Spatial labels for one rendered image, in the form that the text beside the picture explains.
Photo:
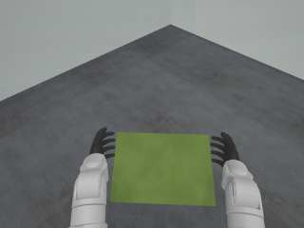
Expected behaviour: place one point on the robot left hand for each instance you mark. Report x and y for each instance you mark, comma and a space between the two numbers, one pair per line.
99, 142

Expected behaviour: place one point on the carton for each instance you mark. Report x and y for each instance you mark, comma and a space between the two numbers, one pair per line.
163, 168

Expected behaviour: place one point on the robot right hand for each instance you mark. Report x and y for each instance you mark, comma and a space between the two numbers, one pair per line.
229, 149

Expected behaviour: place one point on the robot right forearm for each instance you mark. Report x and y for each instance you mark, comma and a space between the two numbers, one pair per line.
242, 197

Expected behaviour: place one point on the robot left forearm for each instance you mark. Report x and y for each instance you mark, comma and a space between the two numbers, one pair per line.
89, 194

